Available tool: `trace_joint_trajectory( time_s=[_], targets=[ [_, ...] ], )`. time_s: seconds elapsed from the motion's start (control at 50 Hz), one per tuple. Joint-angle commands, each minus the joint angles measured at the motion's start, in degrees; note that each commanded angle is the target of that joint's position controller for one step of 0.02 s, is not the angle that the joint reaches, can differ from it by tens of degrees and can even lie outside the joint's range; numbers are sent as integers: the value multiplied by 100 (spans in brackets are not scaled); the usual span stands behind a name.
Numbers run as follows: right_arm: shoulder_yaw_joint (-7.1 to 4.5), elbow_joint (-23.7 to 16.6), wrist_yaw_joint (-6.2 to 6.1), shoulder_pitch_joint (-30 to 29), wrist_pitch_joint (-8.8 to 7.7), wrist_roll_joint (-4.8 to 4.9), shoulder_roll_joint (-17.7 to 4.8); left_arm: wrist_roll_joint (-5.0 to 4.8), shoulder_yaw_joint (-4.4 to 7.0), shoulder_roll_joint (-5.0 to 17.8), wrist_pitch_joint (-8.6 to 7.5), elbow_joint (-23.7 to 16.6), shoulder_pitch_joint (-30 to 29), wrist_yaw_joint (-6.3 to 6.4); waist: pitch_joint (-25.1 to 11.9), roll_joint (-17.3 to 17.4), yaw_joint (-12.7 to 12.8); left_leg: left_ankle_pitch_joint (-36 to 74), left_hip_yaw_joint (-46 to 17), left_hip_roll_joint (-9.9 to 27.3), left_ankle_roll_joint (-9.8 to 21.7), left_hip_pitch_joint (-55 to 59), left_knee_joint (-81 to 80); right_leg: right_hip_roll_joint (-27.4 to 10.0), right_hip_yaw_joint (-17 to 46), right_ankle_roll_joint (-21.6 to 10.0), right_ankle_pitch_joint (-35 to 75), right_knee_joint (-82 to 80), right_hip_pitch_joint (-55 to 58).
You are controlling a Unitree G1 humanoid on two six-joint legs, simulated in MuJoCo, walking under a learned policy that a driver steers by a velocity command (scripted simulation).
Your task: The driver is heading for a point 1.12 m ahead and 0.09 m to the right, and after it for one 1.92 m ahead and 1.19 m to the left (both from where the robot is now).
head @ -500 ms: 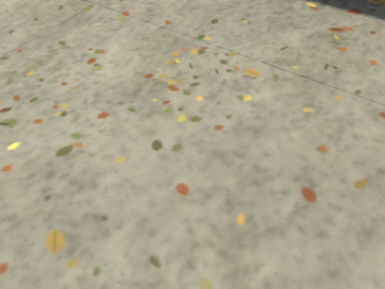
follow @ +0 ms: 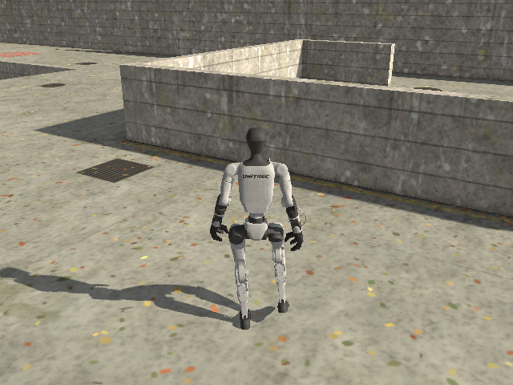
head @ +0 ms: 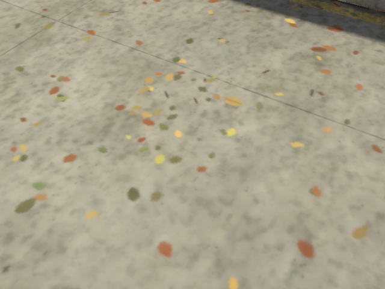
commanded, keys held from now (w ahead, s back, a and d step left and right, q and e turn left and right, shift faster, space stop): w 1.00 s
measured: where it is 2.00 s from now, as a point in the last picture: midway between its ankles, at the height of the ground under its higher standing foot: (198, 161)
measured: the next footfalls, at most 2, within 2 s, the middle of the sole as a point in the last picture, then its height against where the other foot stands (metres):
right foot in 0.30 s outside the picture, level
left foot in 0.88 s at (175, 251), level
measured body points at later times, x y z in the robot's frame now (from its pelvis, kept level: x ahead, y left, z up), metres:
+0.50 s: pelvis +0.28 -0.09 +0.00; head +0.29 -0.10 +0.45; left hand +0.34 +0.18 -0.12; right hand +0.36 -0.35 -0.14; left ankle +0.27 +0.08 -0.65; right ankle +0.30 -0.17 -0.74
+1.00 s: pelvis +0.55 -0.02 -0.01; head +0.58 +0.00 +0.44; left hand +0.57 +0.25 -0.16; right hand +0.68 -0.28 -0.13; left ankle +0.62 +0.07 -0.74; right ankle +0.44 -0.17 -0.65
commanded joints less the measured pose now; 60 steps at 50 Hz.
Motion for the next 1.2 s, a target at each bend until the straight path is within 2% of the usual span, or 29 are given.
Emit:
trace_joint_trajectory(
  time_s=[0.02, 0.12, 0.22, 0.26, 0.28, 0.3, 0.32, 0.34, 0.36, 0.38, 0.4, 0.44, 0.48, 0.54, 0.66, 0.76, 0.82, 0.84, 0.86, 0.88, 0.9, 0.92, 0.94, 0.96, 0.98, 1.02, 1.06, 1.1, 1.2],
  targets=[
    [-116, -304, -112, -219, -103, 2, -748, 73, 83, 271, 25, -238, 213, 43, 314, 446, 271, 332, -1219, 1607, 979, -587, -1204, -249, 12, 160, 886, -757, -170],
    [-150, -175, -210, 350, -10, 111, -937, 6, 37, 169, -50, -528, -893, -55, 327, 453, -132, 407, -925, 1549, 705, 81, -1088, 53, -246, 223, 1783, -2666, 4],
    [-192, -6, -227, 678, 120, 151, -988, -55, 24, 275, -119, -803, -1465, -239, 470, 537, -257, 365, -1052, 1932, 616, 988, -609, 201, -257, 49, 1099, -3446, 20],
    [-228, -18, -237, 557, 180, 156, -1072, -53, 84, 428, -169, -778, -1152, -281, 309, 644, -14, 975, -1083, 2010, 509, 1143, -195, 354, -373, -119, 676, -3675, 593],
    [-218, -54, -238, 419, 210, 142, -1067, -41, 178, 586, -186, -637, -619, -274, 12, 651, 308, 1927, -916, 1836, 394, 1086, 437, 547, -536, -241, 586, -3808, 1358],
    [-150, -110, -234, 369, 228, 82, -889, -35, 341, 909, -199, -319, 437, -237, -650, 508, 740, 2406, -620, 1475, 225, 648, 1703, 517, -453, -449, 677, -3762, 2774],
    [-2, -264, -219, 667, 163, 7, -470, 68, 485, 1499, -189, -137, 1447, -203, -1622, -423, 877, 960, -178, 857, -118, -1148, 3918, -854, 1374, -1088, 508, -3752, 4957],
    [136, -221, -178, 1059, 14, 60, -23, 68, 479, 1547, -159, -40, 1732, -252, -2155, -1589, 733, -2447, -622, 103, -284, -2807, 5289, -1609, 3668, -1622, -369, -4642, 6082],
    [-40, -260, -155, 621, -95, 221, -739, 41, 329, 1013, -175, -85, 1478, -251, -1662, -991, 777, -2333, -1147, 473, -154, -3396, 5919, -1439, 3467, -1364, -670, -4824, 5699],
    [-97, -429, -151, 133, -145, 287, -951, 16, 250, 807, -173, -225, 870, -242, -966, -649, 631, -1740, -966, 793, -66, -3547, 5870, -1288, 2584, -1146, -174, -4904, 4866],
    [-111, -460, -188, -110, -137, 219, -910, 47, 192, 659, -163, -327, 391, -261, -647, -169, 456, -1215, -851, 1049, -85, -3264, 5610, -1057, 1961, -1056, 409, -5074, 4078],
    [-145, -451, -209, -44, 3, 134, -682, 116, 119, 397, -172, -309, 112, -309, -336, -215, 137, -693, -837, 1330, -137, -2667, 5078, -663, 1184, -951, 919, -5453, 3186],
    [-143, -405, -223, 86, 126, 134, -499, 103, 134, 436, -197, -167, 276, -305, -208, -212, 28, -510, -739, 1338, -218, -2548, 4845, -514, 769, -1021, 1410, -5646, 2926],
    [-179, -618, -245, -474, 178, 72, -522, 104, 187, 631, -178, 1, 590, -213, 38, -74, 97, 120, -710, 1379, -365, -3114, 4128, -518, 482, -1062, 1927, -5789, 3039],
    [-133, -968, -166, -1691, 118, 95, -368, 38, 187, 723, -90, 214, 1065, -82, 312, -109, 432, 1370, -469, 1153, -412, -3031, 2214, -361, 42, -867, 1532, -5965, 3283],
    [-99, -1249, -16, -2368, 48, 152, -396, -9, 231, 768, 21, 471, 1429, -38, 568, -127, 575, 1002, -458, 1041, -253, -3205, 1514, -702, 71, -840, 1584, -5661, 4146],
    [-159, -1259, 59, -2129, -11, 157, -564, -22, 287, 880, 92, 479, 1259, -5, 356, -242, 320, 408, -306, 843, -43, -2526, 1289, -808, 39, -707, 2595, -5155, 4396],
    [-234, -1154, 49, -1717, -21, 149, -703, -15, 301, 931, 117, 452, 1136, -3, 76, -333, 77, 297, -132, 639, 52, -1823, 1254, -725, -49, -636, 3551, -4690, 4348],
    [-371, -867, 18, -823, -19, 141, -928, 7, 267, 850, 151, 420, 1029, -7, -427, -276, -357, 364, 10, 443, 200, -630, 1181, -431, -261, -499, 4175, -3680, 4079],
    [-504, -603, -38, 275, -8, 89, -1317, 76, 185, 696, 150, 300, 1021, -13, -1223, 131, -736, 471, -834, 1187, 525, 1196, 1354, -108, -476, -302, 3104, -2050, 2932],
    [-616, -452, -46, 892, 28, 29, -1790, 79, -31, -54, 26, 281, 1740, -92, -2063, 1581, -460, -603, -3570, 2607, 1460, 3357, 857, 967, -512, 124, -196, 250, 512],
    [-462, -470, -36, 830, 29, 60, -1330, -10, 28, 248, -134, 367, 1567, -121, -2252, 1472, -547, -978, -4640, 2734, 1410, 3382, 118, 991, 412, 13, -2068, 1042, -160],
    [-378, -537, -40, 302, 13, 100, -1074, -169, 153, 691, -216, 171, 1018, -140, -1356, 1200, -431, -982, -3777, 2568, 1088, 2613, 34, 648, 375, -95, -1738, 1275, -627],
    [-312, -678, -38, -273, 12, 98, -892, -179, 162, 737, -233, 61, 638, -103, -809, 733, -234, -533, -2978, 2371, 906, 1637, -108, 303, 174, -128, -1148, 1020, -493],
    [-258, -719, -10, -625, 2, 48, -706, -89, 202, 693, -198, 37, 448, -51, -425, 465, -53, -106, -2415, 2132, 802, 799, -311, 95, 85, -113, -743, 667, -224],
    [-203, -653, 27, -764, -32, -22, -508, -37, 224, 446, -25, 95, 713, -12, -274, 733, 253, 181, -1781, 1796, 708, -1, -657, -130, 105, -95, -347, 211, 436],
    [-233, -524, -11, -565, -57, -7, -637, -20, 228, 321, 75, 95, 736, 6, -128, 699, 317, 497, -1443, 1717, 802, -243, -868, -171, 20, -16, -121, -72, 423],
    [-268, -432, -92, -350, -57, -3, -806, 24, 259, 386, 103, -65, 302, 26, 49, 572, 253, 769, -1310, 1747, 845, -131, -988, -216, 10, 100, 364, -601, -28],
    [-254, -279, -222, 98, 26, 50, -865, 32, 233, 267, 48, -351, -666, -44, 217, 558, -12, 891, -917, 1612, 637, 296, -1055, -66, -128, 193, 1631, -2230, -306]
  ],
)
